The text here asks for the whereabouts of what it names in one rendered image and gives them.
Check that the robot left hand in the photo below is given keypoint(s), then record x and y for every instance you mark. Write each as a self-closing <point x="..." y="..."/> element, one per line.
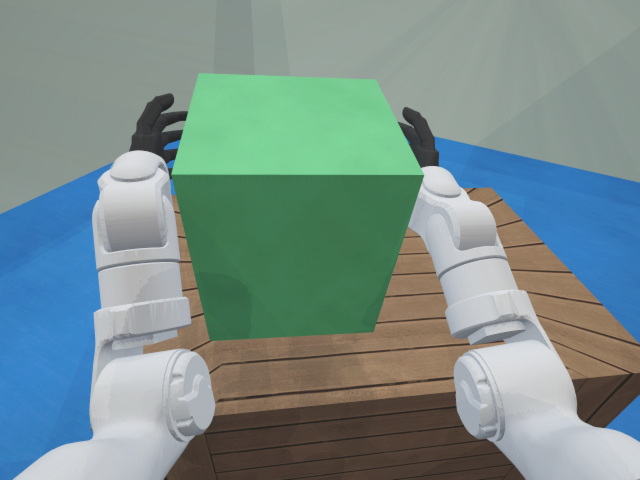
<point x="149" y="136"/>

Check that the robot right forearm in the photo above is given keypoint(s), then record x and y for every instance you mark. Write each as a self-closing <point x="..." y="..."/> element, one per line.
<point x="484" y="303"/>

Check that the robot right hand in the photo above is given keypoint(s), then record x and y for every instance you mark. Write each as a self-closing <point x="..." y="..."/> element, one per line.
<point x="422" y="141"/>

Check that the pedestal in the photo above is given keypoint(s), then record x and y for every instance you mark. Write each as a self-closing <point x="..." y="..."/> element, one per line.
<point x="382" y="405"/>

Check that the right robot upper arm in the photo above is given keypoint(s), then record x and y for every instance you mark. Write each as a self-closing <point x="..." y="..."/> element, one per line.
<point x="519" y="397"/>

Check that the left robot upper arm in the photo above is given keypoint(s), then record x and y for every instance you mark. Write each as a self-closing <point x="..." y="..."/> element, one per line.
<point x="145" y="410"/>

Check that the robot left forearm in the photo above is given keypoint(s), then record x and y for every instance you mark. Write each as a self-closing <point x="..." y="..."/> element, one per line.
<point x="137" y="256"/>

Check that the carton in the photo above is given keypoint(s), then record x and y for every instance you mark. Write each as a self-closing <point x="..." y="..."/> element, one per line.
<point x="295" y="194"/>

